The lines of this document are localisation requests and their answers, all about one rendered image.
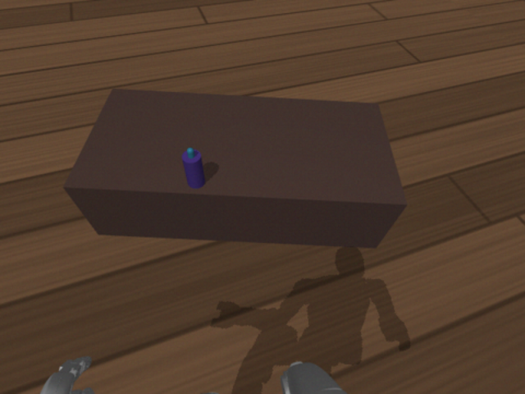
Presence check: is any left robot hand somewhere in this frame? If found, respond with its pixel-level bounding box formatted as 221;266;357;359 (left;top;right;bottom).
40;356;94;394

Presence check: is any bottle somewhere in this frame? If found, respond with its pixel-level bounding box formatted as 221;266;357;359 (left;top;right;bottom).
182;148;205;189

